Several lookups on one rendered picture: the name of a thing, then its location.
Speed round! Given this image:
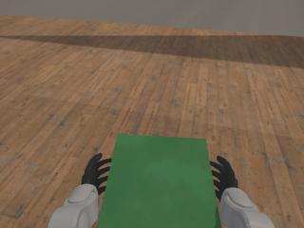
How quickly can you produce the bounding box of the right robot forearm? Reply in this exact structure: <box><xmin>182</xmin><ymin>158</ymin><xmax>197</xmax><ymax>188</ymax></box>
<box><xmin>219</xmin><ymin>187</ymin><xmax>275</xmax><ymax>228</ymax></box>

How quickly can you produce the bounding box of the right robot hand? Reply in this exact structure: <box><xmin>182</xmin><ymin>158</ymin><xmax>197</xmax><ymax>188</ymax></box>
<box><xmin>210</xmin><ymin>156</ymin><xmax>238</xmax><ymax>202</ymax></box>

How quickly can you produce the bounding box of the left robot forearm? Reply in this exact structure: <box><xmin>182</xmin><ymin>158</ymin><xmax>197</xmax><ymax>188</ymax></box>
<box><xmin>47</xmin><ymin>183</ymin><xmax>100</xmax><ymax>228</ymax></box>

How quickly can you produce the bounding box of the left robot hand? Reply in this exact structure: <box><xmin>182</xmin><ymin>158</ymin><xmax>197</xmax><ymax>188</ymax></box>
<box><xmin>81</xmin><ymin>153</ymin><xmax>112</xmax><ymax>196</ymax></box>

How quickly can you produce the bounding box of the carton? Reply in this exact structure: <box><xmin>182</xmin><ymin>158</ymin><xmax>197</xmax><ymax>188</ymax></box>
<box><xmin>97</xmin><ymin>134</ymin><xmax>221</xmax><ymax>228</ymax></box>

